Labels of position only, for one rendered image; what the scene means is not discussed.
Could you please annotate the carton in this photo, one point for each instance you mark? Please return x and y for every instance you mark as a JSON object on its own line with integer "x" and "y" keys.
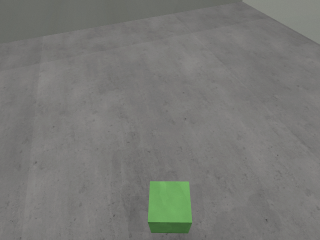
{"x": 169, "y": 208}

